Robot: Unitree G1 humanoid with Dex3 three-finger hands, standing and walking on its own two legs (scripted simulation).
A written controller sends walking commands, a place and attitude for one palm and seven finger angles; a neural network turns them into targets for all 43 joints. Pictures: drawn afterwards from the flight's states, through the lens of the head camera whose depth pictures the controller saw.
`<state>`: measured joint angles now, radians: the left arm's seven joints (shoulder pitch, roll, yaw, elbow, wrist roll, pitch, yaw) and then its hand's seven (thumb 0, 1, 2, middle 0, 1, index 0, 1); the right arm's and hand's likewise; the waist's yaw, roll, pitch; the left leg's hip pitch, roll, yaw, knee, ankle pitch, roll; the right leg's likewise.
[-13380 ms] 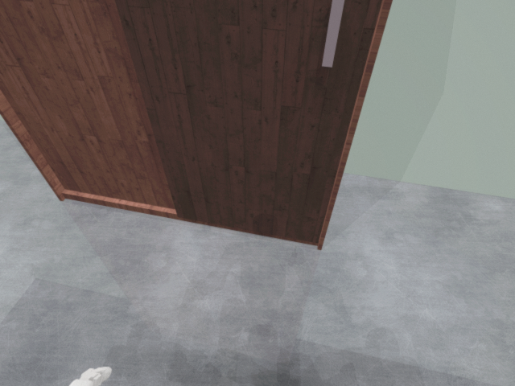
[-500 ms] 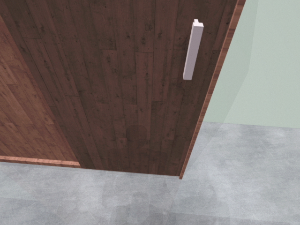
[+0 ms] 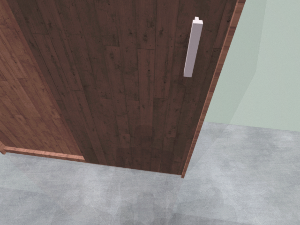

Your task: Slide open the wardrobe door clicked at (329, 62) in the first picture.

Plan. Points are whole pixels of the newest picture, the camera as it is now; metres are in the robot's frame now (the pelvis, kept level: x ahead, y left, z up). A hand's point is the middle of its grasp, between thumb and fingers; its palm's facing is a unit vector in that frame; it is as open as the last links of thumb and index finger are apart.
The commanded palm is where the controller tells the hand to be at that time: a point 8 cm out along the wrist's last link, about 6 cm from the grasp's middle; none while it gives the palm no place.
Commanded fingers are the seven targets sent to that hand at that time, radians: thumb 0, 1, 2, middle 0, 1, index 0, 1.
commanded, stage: look again from close up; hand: right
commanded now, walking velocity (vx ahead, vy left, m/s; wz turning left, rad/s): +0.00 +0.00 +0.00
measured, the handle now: (191, 47) +0.58 -0.08 +0.21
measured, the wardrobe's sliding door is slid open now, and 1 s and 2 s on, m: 0.00 0.00 0.00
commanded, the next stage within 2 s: shuffle to correct the standing spot in 0.68 s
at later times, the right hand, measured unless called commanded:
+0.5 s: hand out of the picture -0.03 -0.20 -0.17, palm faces +0.00 +0.98 -0.21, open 7.4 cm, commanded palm none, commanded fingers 0.00 -0.90 -0.90 0.20 0.30 0.20 0.30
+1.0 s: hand out of the picture -0.08 -0.14 -0.16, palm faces +0.06 +0.98 -0.17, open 7.4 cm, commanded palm none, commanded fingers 0.00 -0.90 -0.90 0.20 0.30 0.20 0.30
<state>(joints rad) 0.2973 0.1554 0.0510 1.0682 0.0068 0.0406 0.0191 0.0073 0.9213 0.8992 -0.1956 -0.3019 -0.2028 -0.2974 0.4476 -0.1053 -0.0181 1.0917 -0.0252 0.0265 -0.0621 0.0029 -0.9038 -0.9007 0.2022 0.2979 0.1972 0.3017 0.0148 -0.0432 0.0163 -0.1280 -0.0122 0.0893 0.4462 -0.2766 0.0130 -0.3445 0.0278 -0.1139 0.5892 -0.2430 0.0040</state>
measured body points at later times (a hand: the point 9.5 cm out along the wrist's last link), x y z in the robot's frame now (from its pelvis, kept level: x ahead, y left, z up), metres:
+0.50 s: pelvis +0.00 -0.03 +0.01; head +0.01 -0.03 +0.46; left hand -0.03 +0.17 -0.16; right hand -0.03 -0.26 -0.15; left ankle -0.04 +0.11 -0.73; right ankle +0.05 -0.05 -0.73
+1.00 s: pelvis +0.00 +0.00 +0.01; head +0.00 +0.01 +0.46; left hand -0.03 +0.21 -0.16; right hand -0.08 -0.20 -0.15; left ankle -0.04 +0.11 -0.73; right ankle +0.04 -0.05 -0.73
